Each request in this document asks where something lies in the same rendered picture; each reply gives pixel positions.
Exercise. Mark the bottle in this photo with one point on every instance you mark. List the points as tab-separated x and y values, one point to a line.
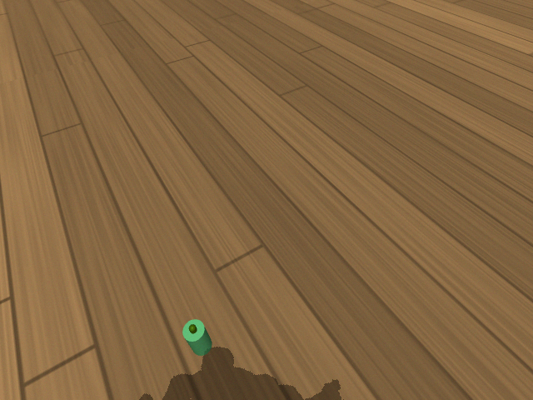
197	337

